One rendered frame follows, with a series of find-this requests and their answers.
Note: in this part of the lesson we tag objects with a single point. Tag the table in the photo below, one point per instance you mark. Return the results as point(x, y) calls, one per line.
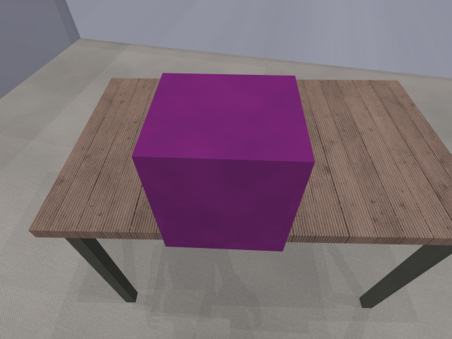
point(381, 176)

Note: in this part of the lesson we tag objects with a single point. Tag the carton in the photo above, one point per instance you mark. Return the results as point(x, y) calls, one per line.
point(224, 159)

